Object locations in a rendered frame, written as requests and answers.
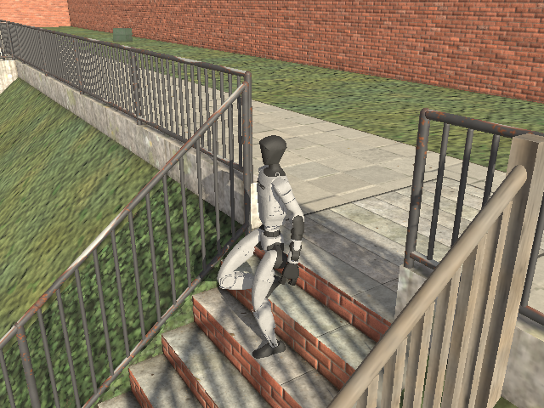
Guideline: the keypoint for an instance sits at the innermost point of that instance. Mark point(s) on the robot head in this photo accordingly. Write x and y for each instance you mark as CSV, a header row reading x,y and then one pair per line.
x,y
272,149

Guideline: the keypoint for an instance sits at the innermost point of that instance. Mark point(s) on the left robot forearm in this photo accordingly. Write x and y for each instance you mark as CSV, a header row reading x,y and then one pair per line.
x,y
296,239

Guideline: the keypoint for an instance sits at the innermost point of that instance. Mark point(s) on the left robot thigh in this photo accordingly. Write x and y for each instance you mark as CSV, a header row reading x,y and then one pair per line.
x,y
264,275

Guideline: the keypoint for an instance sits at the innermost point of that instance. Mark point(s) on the robot left hand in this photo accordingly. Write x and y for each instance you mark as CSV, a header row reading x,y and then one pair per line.
x,y
290,271

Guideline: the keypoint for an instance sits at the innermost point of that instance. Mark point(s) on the left robot upper arm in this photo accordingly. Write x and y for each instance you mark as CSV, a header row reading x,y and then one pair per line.
x,y
283,189

